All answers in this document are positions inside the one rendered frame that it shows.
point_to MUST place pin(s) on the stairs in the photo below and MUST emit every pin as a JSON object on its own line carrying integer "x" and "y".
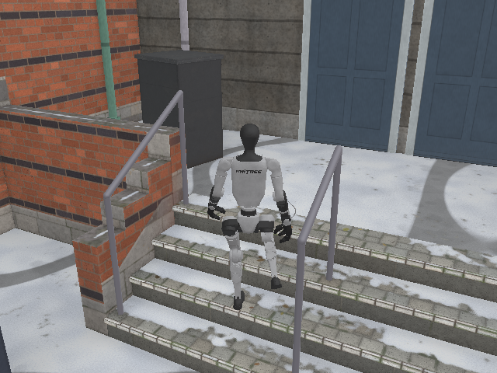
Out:
{"x": 258, "y": 348}

